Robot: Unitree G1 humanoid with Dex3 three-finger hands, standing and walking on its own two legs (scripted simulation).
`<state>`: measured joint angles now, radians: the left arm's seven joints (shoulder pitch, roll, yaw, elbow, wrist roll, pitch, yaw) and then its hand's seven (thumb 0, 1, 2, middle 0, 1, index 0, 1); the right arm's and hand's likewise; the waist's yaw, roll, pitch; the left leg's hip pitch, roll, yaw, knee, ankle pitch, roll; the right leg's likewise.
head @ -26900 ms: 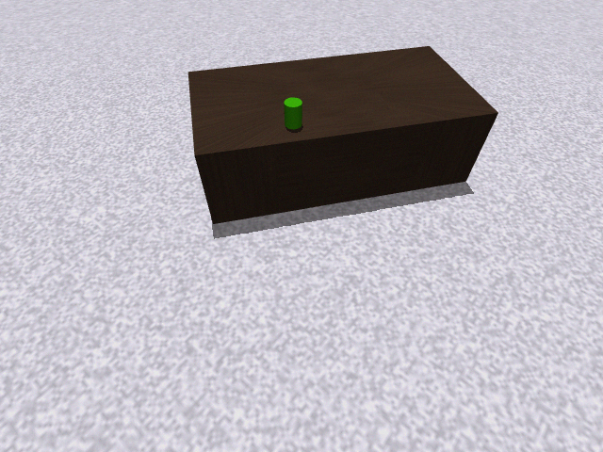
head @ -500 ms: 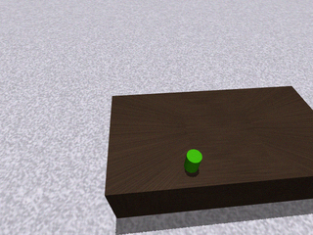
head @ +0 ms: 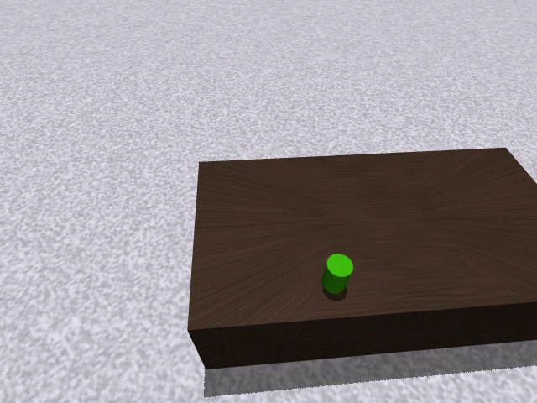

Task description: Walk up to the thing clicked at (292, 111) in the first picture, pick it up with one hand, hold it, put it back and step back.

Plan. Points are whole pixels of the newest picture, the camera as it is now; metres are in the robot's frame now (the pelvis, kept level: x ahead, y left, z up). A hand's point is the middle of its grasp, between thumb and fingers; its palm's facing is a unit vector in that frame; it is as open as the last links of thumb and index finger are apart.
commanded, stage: stand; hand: right
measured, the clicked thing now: (336, 274) +0.48 -0.19 -0.34
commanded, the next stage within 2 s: none
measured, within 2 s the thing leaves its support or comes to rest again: neither
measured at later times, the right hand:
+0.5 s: hand out of the picture +0.08 -0.24 -0.16, palm faces +0.00 +0.94 -0.35, open 7.4 cm
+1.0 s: hand out of the picture +0.09 -0.25 -0.15, palm faces -0.01 +0.94 -0.35, open 7.4 cm
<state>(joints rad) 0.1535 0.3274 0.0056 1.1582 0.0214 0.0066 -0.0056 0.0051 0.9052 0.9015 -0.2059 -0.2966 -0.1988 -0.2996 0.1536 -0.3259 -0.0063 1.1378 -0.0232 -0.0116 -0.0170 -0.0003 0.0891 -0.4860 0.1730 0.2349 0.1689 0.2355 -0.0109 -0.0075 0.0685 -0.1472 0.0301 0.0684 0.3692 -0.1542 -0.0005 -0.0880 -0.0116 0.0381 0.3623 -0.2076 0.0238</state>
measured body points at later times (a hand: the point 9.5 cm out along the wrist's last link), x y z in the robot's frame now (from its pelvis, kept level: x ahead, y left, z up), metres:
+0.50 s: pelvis +0.01 +0.01 +0.00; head +0.02 +0.01 +0.45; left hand +0.08 +0.30 -0.14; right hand +0.08 -0.29 -0.13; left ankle +0.03 +0.12 -0.75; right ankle +0.00 -0.14 -0.75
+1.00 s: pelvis +0.02 +0.01 +0.00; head +0.03 +0.01 +0.45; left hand +0.09 +0.30 -0.14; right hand +0.09 -0.29 -0.13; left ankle +0.03 +0.12 -0.75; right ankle +0.00 -0.14 -0.75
